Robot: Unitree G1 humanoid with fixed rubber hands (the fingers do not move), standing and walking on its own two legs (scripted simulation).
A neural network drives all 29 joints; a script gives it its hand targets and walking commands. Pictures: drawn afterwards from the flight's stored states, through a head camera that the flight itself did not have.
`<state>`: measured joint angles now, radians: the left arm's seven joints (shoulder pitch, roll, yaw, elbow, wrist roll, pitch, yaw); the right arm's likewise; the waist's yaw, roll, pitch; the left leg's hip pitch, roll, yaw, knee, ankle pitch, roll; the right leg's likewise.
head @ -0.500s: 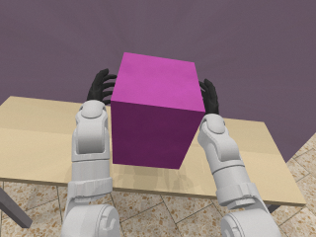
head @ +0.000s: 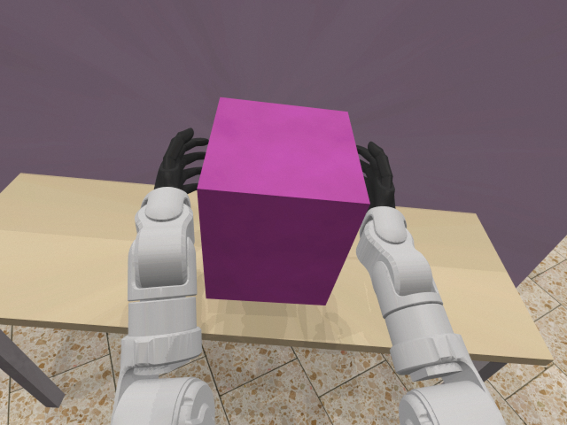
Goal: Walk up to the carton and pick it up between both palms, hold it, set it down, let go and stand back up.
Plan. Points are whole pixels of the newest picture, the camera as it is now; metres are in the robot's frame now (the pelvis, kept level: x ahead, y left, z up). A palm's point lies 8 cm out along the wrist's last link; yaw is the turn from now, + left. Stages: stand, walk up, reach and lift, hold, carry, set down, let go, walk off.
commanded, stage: hold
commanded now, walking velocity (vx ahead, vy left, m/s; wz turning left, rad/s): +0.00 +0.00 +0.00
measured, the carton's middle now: (275, 206) +0.37 +0.00 +0.15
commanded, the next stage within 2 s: none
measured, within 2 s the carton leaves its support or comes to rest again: neither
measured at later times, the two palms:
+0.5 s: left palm (169, 187) +0.36 +0.14 +0.19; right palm (372, 202) +0.35 -0.13 +0.18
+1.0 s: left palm (170, 190) +0.36 +0.14 +0.19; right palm (374, 200) +0.35 -0.13 +0.18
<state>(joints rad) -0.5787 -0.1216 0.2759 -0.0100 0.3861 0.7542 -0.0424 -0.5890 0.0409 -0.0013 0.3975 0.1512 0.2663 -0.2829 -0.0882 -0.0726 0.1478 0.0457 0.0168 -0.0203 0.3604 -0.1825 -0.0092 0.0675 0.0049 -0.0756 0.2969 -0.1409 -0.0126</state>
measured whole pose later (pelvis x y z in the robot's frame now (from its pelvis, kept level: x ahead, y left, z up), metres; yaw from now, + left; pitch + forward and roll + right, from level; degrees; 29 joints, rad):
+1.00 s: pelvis +0.00 +0.00 +0.00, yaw +0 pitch -13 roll -1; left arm -0.59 -0.12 0.29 0.00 0.41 0.76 -0.05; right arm -0.61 0.05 -0.01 0.44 0.15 0.24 -0.28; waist -0.09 -0.10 0.14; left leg 0.06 0.02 -0.01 0.36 -0.19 -0.01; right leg 0.08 0.00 -0.08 0.30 -0.15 -0.01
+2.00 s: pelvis +0.00 +0.00 +0.00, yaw +0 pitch -13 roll -1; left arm -0.57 -0.11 0.28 -0.01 0.40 0.75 -0.06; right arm -0.59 0.04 0.01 0.41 0.16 0.24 -0.28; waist -0.09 -0.07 0.15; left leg 0.06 0.02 -0.01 0.36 -0.19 -0.01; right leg 0.08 0.01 -0.09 0.30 -0.15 -0.02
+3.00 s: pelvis -0.01 +0.00 +0.00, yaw +0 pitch -13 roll -1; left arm -0.61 -0.11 0.29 0.04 0.39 0.74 -0.04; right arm -0.62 0.06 -0.04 0.46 0.12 0.21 -0.26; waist -0.08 -0.09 0.14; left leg 0.04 0.02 0.00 0.35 -0.17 -0.01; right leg 0.05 0.00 -0.08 0.31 -0.14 -0.02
